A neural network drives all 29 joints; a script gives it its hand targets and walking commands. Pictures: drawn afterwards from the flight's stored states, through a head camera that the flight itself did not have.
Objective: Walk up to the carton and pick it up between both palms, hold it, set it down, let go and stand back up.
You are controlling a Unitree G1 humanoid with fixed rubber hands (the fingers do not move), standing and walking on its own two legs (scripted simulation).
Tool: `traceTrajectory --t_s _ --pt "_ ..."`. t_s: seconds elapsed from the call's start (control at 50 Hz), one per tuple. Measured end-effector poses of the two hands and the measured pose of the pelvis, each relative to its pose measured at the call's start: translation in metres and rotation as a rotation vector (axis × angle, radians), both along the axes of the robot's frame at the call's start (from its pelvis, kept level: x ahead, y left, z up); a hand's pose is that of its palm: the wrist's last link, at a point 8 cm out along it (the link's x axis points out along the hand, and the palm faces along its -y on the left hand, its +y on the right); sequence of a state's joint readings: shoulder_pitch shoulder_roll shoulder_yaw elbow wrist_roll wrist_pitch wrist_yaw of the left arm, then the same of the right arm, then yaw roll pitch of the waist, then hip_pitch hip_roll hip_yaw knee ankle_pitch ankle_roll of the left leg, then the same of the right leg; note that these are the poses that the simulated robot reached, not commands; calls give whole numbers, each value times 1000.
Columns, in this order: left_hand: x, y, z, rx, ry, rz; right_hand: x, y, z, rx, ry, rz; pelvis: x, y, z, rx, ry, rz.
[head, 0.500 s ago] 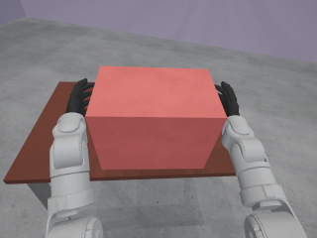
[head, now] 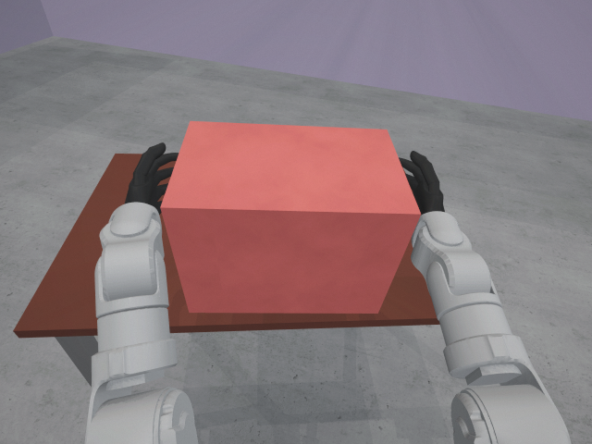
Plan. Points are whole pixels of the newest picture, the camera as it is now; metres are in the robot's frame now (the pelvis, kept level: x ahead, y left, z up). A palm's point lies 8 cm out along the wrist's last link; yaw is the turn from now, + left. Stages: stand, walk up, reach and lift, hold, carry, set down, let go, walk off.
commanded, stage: hold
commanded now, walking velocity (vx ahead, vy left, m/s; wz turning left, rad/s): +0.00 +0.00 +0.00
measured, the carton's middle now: (287, 221) +0.38 +0.01 +0.14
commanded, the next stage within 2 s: none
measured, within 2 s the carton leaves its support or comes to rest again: neither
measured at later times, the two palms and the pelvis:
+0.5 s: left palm (147, 204) +0.36 +0.19 +0.18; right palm (425, 207) +0.36 -0.17 +0.18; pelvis +0.01 +0.00 +0.00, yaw +1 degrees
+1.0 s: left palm (146, 204) +0.36 +0.19 +0.18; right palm (424, 208) +0.36 -0.17 +0.18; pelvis +0.00 +0.00 +0.00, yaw +0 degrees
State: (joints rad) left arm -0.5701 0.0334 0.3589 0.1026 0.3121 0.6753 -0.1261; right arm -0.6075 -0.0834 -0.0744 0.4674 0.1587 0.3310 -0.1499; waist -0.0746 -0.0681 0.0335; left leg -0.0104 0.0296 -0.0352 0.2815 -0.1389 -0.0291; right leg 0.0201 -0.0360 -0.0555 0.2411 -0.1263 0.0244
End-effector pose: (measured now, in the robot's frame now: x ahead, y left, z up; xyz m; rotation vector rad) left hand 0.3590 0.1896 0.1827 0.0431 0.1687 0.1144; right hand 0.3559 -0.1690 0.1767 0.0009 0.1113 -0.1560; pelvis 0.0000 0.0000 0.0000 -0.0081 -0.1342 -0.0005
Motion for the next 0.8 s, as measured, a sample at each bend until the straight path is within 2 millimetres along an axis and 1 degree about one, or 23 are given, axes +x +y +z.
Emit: traceTrajectory --t_s 0.14,0.28,0.38,0.54,0.64,0.8 --pt "0 2 1 3 -12 6 3 2 2 2 -12 7 -2 1 0 -1 11 6" --pt "7 0 -3 22 16 6 9 0 -9 11 16 9 1 2 0 0 16 8" --pt "5 -2 -7 14 2 5 8 -2 -10 8 -1 9 5 1 0 -2 14 7" --pt "5 -2 1 3 -33 5 7 -2 3 -12 -33 8 10 -2 0 -2 0 10" --pt "6 -1 0 12 -14 0 7 -1 2 -8 -15 4 11 -2 0 -2 -4 9" --pt "1 -4 -1 27 -6 -3 1 -4 -7 11 -8 1 7 1 0 -3 -7 2"
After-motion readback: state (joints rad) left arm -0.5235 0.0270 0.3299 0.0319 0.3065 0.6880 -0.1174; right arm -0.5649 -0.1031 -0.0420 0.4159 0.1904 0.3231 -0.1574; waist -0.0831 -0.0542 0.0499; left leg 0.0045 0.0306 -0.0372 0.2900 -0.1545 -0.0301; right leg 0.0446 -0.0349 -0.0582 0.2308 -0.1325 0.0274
